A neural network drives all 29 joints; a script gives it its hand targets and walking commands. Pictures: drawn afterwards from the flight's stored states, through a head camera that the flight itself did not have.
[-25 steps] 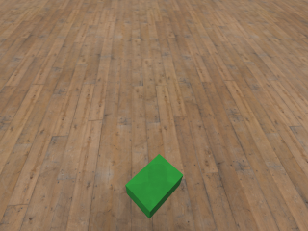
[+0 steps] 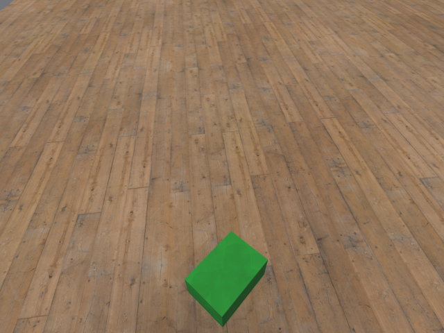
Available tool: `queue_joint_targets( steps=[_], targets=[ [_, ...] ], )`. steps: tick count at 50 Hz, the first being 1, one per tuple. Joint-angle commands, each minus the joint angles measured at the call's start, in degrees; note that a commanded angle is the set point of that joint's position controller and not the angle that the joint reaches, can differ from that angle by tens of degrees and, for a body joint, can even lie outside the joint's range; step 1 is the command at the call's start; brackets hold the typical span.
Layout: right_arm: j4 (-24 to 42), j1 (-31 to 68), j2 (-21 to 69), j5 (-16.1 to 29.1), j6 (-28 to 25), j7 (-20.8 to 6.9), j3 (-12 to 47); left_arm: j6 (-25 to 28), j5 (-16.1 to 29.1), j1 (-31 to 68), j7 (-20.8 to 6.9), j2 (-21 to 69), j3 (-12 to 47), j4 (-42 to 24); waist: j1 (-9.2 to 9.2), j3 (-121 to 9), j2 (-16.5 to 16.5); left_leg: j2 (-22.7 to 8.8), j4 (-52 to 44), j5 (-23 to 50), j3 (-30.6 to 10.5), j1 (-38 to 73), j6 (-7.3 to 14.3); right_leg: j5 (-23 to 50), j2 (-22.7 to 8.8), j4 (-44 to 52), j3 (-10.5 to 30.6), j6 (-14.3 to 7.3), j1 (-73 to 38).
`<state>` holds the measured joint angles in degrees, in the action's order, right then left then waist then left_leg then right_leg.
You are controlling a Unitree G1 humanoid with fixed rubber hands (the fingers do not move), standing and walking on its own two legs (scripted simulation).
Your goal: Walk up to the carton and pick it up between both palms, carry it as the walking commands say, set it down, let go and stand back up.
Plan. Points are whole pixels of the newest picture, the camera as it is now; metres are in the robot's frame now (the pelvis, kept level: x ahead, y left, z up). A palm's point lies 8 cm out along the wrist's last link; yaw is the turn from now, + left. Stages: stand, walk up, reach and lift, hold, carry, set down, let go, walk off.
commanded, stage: walk up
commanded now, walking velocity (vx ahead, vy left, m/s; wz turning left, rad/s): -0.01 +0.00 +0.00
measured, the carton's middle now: (227, 276) +0.48 +0.02 -0.70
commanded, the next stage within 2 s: none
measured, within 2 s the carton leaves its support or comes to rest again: neither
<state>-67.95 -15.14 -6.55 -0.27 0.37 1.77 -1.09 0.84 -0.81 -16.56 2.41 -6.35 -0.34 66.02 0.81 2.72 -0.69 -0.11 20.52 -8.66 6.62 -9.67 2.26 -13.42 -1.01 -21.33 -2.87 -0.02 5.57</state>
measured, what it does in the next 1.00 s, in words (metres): stands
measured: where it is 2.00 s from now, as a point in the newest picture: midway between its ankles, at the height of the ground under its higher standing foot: outside the picture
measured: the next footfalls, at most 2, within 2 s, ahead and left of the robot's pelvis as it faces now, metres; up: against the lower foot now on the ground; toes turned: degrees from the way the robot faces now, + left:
right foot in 1.68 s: +0.02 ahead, -0.17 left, +0.00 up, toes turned +11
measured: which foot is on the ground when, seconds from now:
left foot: down 0.00-1.00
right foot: down 0.00-1.00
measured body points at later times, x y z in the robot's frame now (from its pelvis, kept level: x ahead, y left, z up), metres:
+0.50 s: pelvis +0.02 -0.01 +0.00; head +0.03 +0.00 +0.45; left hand -0.01 +0.19 -0.17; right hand +0.01 -0.21 -0.16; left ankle +0.03 +0.09 -0.75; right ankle -0.02 -0.12 -0.75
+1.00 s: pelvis +0.02 -0.01 +0.00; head +0.04 -0.01 +0.45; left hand +0.01 +0.20 -0.17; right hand +0.03 -0.23 -0.17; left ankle +0.03 +0.09 -0.75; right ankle -0.02 -0.12 -0.75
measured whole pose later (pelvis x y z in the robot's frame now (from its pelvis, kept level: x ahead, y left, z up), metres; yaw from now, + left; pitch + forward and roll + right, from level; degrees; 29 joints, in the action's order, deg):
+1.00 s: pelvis +0.02 -0.01 +0.00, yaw +1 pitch -1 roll +0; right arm -64.0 -15.5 -7.3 0.2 -0.8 2.6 -1.2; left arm 0.8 -0.5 -16.3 3.2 -6.6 -2.7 65.1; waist 0.3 2.7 0.1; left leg -0.7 25.2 -12.7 4.5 -11.9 1.0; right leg -16.8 -0.3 -23.7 -3.7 -0.9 6.3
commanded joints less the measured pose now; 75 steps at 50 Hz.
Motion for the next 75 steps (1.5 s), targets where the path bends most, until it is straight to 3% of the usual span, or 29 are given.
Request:
queue_joint_targets(
  steps=[1, 45, 46, 47, 52, 55, 56, 58, 60, 61, 62, 63, 64, 65, 66, 67, 69, 71, 75],
  targets=[
    [1.1, -2.6, -4.6, 0.0, -0.6, 0.3, -0.6, 0.5, 0.1, -4.9, 0.3, -4.1, -0.6, -0.2, -0.41, 2.8, 0.6, -6.4, -4.4, -0.8, -9.3, 3.3, -0.5, 2.3, -4.8, 6.1, 6.5, -2.0, 7.2],
    [0.5, -3.7, -5.0, 0.2, -1.2, 0.9, -0.4, 0.8, 0.4, -5.8, 0.5, -4.9, -1.2, 1.0, -0.71, 2.0, 0.5, -6.8, -1.8, 9.0, -8.1, 4.9, -0.8, 10.4, -5.3, 5.4, 5.8, -1.5, 4.4],
    [6.4, -2.4, -7.3, 0.3, -2.2, 1.6, -1.1, 0.6, 0.2, -5.8, 1.0, -6.6, -3.6, -1.2, -1.34, 1.3, 2.6, -7.5, 2.4, 9.1, -6.6, 2.4, 0.4, 14.0, -7.4, 0.9, 5.2, -2.9, 6.6],
    [6.8, -1.3, -6.4, 0.7, -2.0, 1.3, -1.1, 0.3, 0.5, -4.5, 1.3, -7.9, -4.1, -1.6, -1.65, 1.3, 2.5, -7.2, 3.4, 8.7, -7.7, -0.8, 0.6, 10.6, -7.9, 0.7, 3.4, -3.0, 5.4],
    [10.9, -0.1, -6.2, 0.5, -1.8, 0.8, -0.8, -0.4, 0.1, -3.8, 1.4, -7.8, -5.5, -6.1, -2.17, -0.4, -1.5, -5.7, 8.5, 8.0, -7.8, -5.0, 0.4, 9.2, -10.0, 0.6, 5.1, -4.4, 4.9],
    [12.2, -0.3, -6.8, 0.3, -1.6, 0.7, -0.5, -0.5, 0.1, -2.7, 1.3, -8.3, -5.8, -7.7, -1.87, -0.9, -2.2, -5.2, 10.5, 10.5, -7.7, -4.6, -0.2, 11.4, -10.7, 0.1, 4.7, -4.9, 5.8],
    [7.5, -1.9, -8.4, -1.4, -0.3, 0.5, -1.5, -0.3, -0.3, -0.2, 0.7, -8.7, -2.3, -7.6, 0.91, -0.1, -7.8, -5.3, 10.7, 6.0, -7.2, -6.5, -1.5, 14.4, -11.3, 0.2, 3.7, -3.3, 3.3],
    [8.3, -1.6, -8.9, -1.8, 0.2, 0.1, -2.1, -0.5, 0.2, -0.7, 0.9, -11.1, -3.2, -8.4, -0.15, 0.6, -7.5, -3.8, 14.4, 2.1, -6.2, -12.2, -1.9, 18.7, -13.8, -2.0, 3.1, -4.5, -0.7],
    [8.2, -1.6, -8.5, -2.1, 0.5, -0.4, -2.2, -0.9, 0.1, 0.7, 0.9, -12.0, -3.0, -9.0, 0.88, 1.4, -6.9, -3.7, 14.3, -4.5, -5.4, -10.4, -2.0, 17.1, -15.9, -1.8, 3.7, -5.6, 3.2],
    [7.8, -2.5, -8.6, -2.2, 0.6, -0.7, -2.2, -1.0, 0.3, 2.6, 0.8, -12.4, -3.0, -9.7, 1.69, 1.5, -5.4, -4.1, 12.4, -3.5, -6.0, -9.0, -1.8, 14.2, -15.2, -3.2, 1.9, -5.0, 4.6],
    [7.9, -2.4, -9.4, -2.3, 0.5, -0.9, -2.4, -1.2, 0.4, 3.8, 0.8, -12.4, -2.9, -10.4, 2.04, 1.6, -2.0, -4.9, 9.2, 2.2, -8.3, -7.3, -1.2, 9.9, -13.0, -6.3, -0.4, -3.6, 6.4],
    [8.1, -2.1, -11.4, -2.5, 0.4, -0.9, -2.8, -1.6, 0.9, 4.2, 0.7, -11.6, -2.8, -11.1, 1.93, 1.1, 5.8, -9.6, 4.1, 8.4, -16.0, -6.7, 0.5, 2.6, -8.6, -12.6, -4.4, -1.2, 8.5],
    [8.3, -2.7, -13.5, -2.4, 0.4, -0.8, -3.1, -1.9, 1.0, 4.1, 0.6, -9.6, -2.2, -11.6, 2.14, 0.1, 13.5, -16.0, -2.0, 10.5, -27.5, -4.3, 4.0, -8.6, -3.4, -19.0, -5.3, 0.8, 12.6],
    [7.9, -4.5, -14.0, -2.6, 0.2, -0.7, -3.0, -2.0, 0.9, 5.1, 0.5, -8.9, -1.8, -12.3, 2.88, -0.2, 16.5, -19.7, -4.2, 14.1, -35.8, 0.3, 7.0, -19.0, -1.1, -25.3, -1.5, 1.5, 18.8],
    [7.6, -5.4, -13.5, -2.6, 0.0, -0.5, -3.0, -2.0, 0.8, 5.5, 0.2, -9.2, -1.7, -12.6, 2.36, -1.5, 14.2, -20.2, -3.3, 18.2, -37.0, 2.5, 8.3, -21.7, -1.3, -29.8, 1.8, 1.3, 20.7],
    [10.4, -2.2, -15.4, -1.6, -0.3, 0.0, -3.7, -2.0, 0.7, 2.9, 0.6, -11.1, -3.1, -12.1, 0.80, -2.0, 11.0, -18.8, -3.2, 24.3, -36.8, 1.7, 8.8, -19.4, -0.5, -31.1, 2.8, 0.6, 19.5],
    [12.3, 2.8, -15.2, -1.6, -0.5, 0.1, -3.8, -2.0, 0.3, 2.1, 0.5, -11.7, -3.1, -11.9, -0.56, -3.9, 7.9, -15.4, -2.0, 21.9, -30.7, 1.9, 6.8, -15.2, -2.2, -30.6, 4.3, 0.4, 18.7],
    [12.5, 2.6, -15.0, -1.4, -0.5, -0.3, -3.8, -2.2, 0.1, 3.7, 0.1, -12.0, -2.9, -13.6, 0.15, -5.7, 7.5, -12.9, -1.8, 19.2, -27.6, 3.1, 5.3, -11.9, -1.5, -29.0, 3.7, 0.4, 18.4],
    [12.6, -0.7, -16.2, -1.5, 0.0, -0.6, -4.0, -2.4, 0.6, 6.2, -0.5, -12.2, -2.9, -16.1, 1.63, -8.4, 8.9, -13.1, -2.9, 14.3, -27.8, 4.5, 5.5, -10.6, 0.0, -24.2, 2.5, 0.1, 17.9]
  ],
)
